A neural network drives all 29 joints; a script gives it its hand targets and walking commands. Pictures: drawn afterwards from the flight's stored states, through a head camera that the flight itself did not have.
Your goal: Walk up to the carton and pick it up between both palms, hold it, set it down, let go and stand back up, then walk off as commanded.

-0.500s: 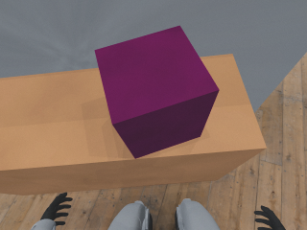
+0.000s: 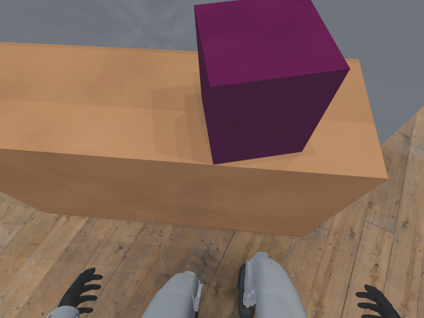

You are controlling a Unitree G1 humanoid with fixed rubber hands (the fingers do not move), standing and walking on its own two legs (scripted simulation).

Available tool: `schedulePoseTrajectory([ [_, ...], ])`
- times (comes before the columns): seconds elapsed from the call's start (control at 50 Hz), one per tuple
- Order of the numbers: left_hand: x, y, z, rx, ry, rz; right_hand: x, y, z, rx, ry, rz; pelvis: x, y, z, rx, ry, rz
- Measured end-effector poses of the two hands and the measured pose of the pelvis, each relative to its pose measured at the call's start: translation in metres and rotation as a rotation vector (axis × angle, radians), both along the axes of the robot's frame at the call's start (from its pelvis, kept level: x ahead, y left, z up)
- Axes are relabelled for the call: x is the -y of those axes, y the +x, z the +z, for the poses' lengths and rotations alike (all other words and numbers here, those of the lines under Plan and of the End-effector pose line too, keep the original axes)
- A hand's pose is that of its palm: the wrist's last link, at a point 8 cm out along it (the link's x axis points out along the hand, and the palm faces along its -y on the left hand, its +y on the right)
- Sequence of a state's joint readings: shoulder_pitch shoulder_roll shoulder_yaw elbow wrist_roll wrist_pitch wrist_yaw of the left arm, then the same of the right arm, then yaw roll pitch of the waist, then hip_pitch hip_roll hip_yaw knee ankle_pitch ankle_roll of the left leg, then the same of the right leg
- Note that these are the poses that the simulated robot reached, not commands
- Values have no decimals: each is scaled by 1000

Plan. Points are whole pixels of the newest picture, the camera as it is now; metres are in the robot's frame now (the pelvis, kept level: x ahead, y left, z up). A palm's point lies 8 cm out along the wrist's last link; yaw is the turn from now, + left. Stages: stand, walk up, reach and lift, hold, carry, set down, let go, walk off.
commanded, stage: walk off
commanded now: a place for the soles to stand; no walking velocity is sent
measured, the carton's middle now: (254, 87) +0.53 -0.04 +0.05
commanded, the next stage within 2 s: stand in 1.54 s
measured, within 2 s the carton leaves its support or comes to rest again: neither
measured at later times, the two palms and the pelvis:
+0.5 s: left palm out of the picture -0.05 +0.31 -0.07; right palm out of the picture -0.05 -0.29 -0.12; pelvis -0.14 +0.02 +0.01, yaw -2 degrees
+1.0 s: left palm out of the picture -0.12 +0.35 -0.08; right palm out of the picture -0.14 -0.23 -0.08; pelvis -0.20 +0.06 +0.03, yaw -3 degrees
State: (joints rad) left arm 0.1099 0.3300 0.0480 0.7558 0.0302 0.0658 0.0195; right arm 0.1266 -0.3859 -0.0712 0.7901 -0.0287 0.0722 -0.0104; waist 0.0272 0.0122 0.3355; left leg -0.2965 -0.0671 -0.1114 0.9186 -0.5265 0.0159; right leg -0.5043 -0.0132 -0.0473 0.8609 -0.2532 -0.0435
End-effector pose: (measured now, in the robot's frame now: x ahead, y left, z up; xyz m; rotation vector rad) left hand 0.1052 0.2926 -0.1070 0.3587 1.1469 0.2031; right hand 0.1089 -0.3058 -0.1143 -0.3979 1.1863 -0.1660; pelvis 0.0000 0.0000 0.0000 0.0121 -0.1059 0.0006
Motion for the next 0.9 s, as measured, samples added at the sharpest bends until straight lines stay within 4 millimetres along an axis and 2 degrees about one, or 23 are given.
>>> schedulePoseTrajectory([
  [0.1, -29, -35, -1, -17, 29, 29, -16, -39, 15, 37, 8, -18, -8, -24, 2, 27, 0, -29],
  [0.18, -41, -57, 2, -20, 59, 12, -20, -61, 19, 77, 8, -53, -8, -43, 1, 18, -6, -52],
  [0.26, -40, -76, 5, -19, 84, -21, -18, -77, 14, 131, 24, -69, -6, -69, -3, 5, -9, -83],
  [0.32, -31, -91, 9, -5, 95, -48, -13, -92, 4, 157, 48, -75, -4, -92, -6, 19, -38, -90],
  [0.4, -17, -119, 24, 26, 82, -64, -12, -120, -5, 119, 71, -97, -7, -114, 1, 21, -43, -64],
  [0.46, -15, -142, 34, 38, 78, -39, -15, -143, -7, 98, 85, -98, -14, -127, 7, 19, -28, -54],
  [0.52, -21, -161, 39, 47, 74, -13, -22, -167, -9, 73, 90, -91, -23, -139, 10, 15, -21, -39],
  [0.6, -39, -182, 38, 54, 59, 18, -36, -203, -8, 31, 84, -85, -36, -154, 11, 14, -15, -15],
  [0.7, -57, -203, 33, 24, 26, 46, -58, -246, 5, 17, 93, -117, -45, -168, 19, 37, 12, -37],
  [0.78, -62, -213, 29, 26, 4, 38, -69, -261, 14, 23, 103, -140, -46, -176, 24, 48, -5, -37],
  [0.9, -58, -223, 30, 22, -40, 33, -77, -258, 32, 68, 102, -138, -54, -188, 35, 25, -8, -45],
])
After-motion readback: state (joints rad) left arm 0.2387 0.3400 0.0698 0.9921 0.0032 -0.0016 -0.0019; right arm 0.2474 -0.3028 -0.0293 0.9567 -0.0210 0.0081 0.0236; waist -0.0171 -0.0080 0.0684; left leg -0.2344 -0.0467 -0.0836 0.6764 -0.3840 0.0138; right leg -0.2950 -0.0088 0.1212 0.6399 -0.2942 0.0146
